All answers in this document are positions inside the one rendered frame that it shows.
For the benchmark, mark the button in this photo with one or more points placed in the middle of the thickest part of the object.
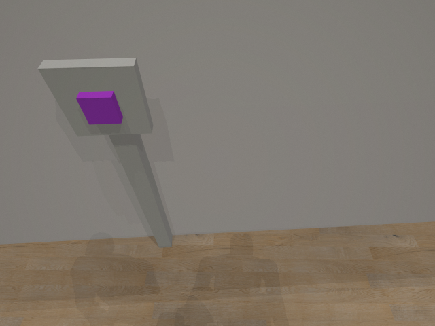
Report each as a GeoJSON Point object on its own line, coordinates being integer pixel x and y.
{"type": "Point", "coordinates": [100, 107]}

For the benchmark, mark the panel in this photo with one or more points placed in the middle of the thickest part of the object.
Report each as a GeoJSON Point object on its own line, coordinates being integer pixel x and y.
{"type": "Point", "coordinates": [66, 78]}

